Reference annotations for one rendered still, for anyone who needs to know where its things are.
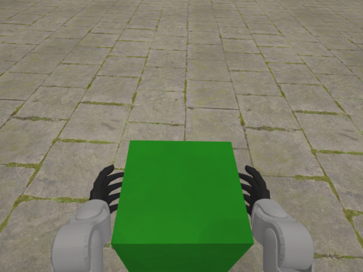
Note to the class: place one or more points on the carton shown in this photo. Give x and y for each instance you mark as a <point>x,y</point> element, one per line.
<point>181,208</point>

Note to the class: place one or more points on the robot left hand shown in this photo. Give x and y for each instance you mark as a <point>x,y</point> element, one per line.
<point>102,188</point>

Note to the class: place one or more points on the robot right forearm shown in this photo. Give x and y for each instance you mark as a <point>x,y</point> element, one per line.
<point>287,245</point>

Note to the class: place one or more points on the robot left forearm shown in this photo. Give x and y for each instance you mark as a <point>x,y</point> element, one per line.
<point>78,246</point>

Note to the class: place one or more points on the robot right hand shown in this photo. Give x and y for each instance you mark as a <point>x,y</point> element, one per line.
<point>257,190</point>

